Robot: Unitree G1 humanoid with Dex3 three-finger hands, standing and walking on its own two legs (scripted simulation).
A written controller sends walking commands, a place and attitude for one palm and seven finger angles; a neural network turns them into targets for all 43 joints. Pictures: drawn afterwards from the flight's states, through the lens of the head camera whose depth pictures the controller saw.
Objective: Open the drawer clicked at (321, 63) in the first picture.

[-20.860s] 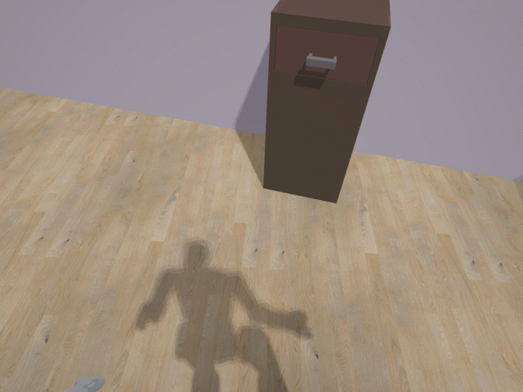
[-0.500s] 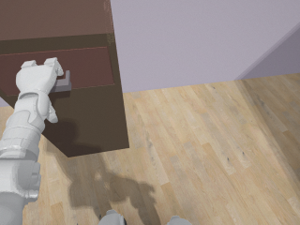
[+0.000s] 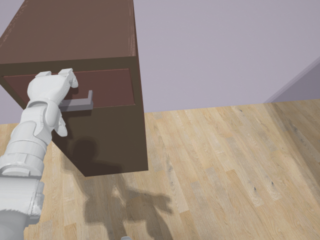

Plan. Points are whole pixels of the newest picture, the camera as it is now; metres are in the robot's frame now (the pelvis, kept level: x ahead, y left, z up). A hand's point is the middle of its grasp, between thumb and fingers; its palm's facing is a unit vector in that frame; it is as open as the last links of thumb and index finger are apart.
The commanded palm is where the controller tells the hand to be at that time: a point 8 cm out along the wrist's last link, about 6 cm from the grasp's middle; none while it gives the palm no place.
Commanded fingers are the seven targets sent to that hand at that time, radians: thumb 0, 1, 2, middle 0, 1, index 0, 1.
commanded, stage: re-aim the fingers above the handle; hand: left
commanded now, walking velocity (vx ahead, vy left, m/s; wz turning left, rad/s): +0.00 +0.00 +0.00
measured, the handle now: (75, 99) +0.52 +0.25 +0.01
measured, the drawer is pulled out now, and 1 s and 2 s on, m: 0.00 0.00 0.00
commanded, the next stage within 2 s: none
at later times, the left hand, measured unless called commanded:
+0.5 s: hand (65, 100) +0.47 +0.25 +0.06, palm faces -0.07 -0.06 -1.00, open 13.8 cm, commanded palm +0.45 +0.26 +0.12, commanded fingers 0.00 -0.50 0.30 -0.30 -1.20 -0.30 -1.20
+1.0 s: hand (67, 99) +0.47 +0.25 +0.06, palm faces -0.05 -0.06 -1.00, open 13.8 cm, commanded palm +0.46 +0.26 +0.12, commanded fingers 0.00 -0.50 0.30 -0.30 -1.20 -0.30 -1.20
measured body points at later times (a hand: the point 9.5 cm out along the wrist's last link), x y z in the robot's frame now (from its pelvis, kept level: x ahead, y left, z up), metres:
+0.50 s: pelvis +0.00 +0.00 +0.00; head +0.08 -0.01 +0.44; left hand +0.47 +0.25 +0.12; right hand +0.01 -0.29 -0.13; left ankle +0.03 +0.12 -0.71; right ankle -0.05 -0.13 -0.71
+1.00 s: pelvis +0.00 +0.00 +0.00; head +0.08 +0.00 +0.44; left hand +0.47 +0.25 +0.12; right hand +0.02 -0.28 -0.13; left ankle +0.03 +0.12 -0.71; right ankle -0.05 -0.13 -0.71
